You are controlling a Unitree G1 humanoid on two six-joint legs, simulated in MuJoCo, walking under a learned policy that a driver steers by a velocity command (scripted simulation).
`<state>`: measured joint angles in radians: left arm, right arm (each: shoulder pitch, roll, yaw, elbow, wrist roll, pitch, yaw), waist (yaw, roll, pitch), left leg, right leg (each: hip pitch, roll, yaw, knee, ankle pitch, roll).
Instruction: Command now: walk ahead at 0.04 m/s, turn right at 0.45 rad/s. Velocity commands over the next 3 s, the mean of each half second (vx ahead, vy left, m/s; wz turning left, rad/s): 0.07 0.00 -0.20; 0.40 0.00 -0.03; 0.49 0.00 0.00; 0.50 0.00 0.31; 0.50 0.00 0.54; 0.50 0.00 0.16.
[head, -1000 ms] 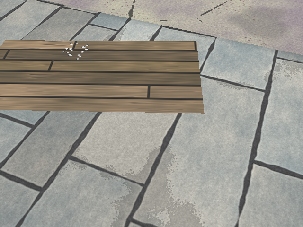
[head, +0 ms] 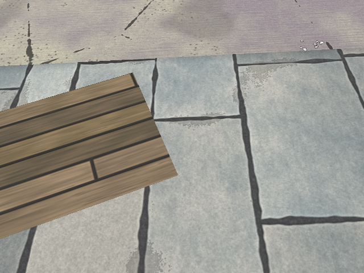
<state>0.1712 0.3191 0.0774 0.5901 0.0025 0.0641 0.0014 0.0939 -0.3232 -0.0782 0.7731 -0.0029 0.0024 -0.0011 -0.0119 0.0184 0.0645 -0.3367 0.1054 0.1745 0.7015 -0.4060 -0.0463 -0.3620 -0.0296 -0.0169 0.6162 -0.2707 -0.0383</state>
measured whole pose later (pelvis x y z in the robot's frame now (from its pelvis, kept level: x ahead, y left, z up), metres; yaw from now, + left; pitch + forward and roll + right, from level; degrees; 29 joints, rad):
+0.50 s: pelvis +0.04 +0.00 +0.01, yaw -4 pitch +0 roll +0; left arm 0.19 0.26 0.04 0.70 -0.01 -0.01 0.00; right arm 0.25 -0.26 -0.05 0.86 0.00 -0.01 -0.01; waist -0.02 -0.01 -0.01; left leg -0.20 0.04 -0.01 0.51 -0.32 0.00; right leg -0.35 0.05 -0.01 0.76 -0.45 -0.04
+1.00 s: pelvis +0.21 -0.04 +0.01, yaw -4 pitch +2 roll -1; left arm 0.45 0.25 0.05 0.82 -0.01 -0.07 0.00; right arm 0.02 -0.27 -0.03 0.76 0.02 -0.08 0.05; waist 0.09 0.04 0.03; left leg -0.65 0.07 0.00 0.61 0.04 0.00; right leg 0.08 0.04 -0.02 0.18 -0.29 -0.04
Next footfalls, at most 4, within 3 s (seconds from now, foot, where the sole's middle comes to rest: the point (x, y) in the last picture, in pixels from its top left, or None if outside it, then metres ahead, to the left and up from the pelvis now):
0.36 left None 0.06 0.14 -0.77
0.66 right None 0.12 -0.13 -0.77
1.12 left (183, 262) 0.49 0.07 -0.77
1.66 right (247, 189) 0.77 -0.19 -0.77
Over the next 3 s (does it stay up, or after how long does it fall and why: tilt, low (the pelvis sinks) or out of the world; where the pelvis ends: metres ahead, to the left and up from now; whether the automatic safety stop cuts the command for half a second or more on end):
stays up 1.33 0.10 0.02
